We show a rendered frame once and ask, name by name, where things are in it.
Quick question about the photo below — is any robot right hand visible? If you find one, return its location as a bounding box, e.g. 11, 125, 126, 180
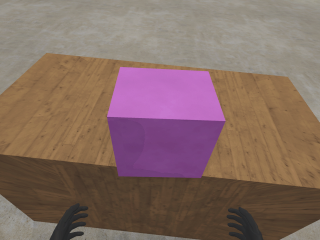
226, 207, 264, 240

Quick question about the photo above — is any carton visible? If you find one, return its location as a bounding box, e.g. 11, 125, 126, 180
107, 67, 226, 178

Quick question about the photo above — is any robot left hand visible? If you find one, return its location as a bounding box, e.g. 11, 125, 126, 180
49, 203, 88, 240

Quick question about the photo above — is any pedestal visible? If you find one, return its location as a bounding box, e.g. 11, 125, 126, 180
0, 53, 320, 240

